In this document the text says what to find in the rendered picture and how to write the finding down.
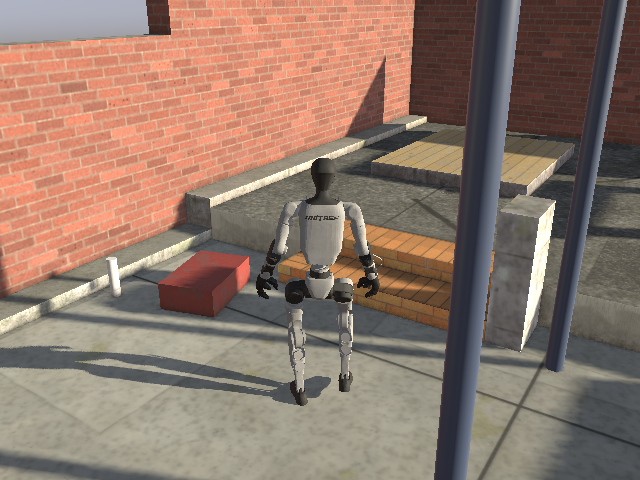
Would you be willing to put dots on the right robot forearm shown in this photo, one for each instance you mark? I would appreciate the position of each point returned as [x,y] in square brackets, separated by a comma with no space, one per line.
[368,264]

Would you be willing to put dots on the left robot upper arm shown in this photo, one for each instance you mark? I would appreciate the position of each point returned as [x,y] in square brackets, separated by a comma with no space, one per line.
[290,210]

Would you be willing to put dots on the robot left hand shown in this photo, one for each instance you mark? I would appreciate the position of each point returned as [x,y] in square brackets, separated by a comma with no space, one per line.
[261,283]

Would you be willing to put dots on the left robot forearm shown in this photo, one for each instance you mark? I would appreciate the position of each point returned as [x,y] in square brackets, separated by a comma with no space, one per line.
[270,263]

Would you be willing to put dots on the right robot shin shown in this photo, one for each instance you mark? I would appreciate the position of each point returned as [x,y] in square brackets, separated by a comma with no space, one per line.
[345,346]

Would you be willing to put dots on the robot head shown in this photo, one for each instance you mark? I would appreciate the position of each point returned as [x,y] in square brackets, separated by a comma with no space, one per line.
[323,172]

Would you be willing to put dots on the robot right hand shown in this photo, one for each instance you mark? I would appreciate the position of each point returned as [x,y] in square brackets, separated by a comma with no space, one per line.
[367,283]

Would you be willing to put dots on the right robot upper arm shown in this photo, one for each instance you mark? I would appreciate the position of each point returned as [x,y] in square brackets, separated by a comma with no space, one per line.
[353,212]

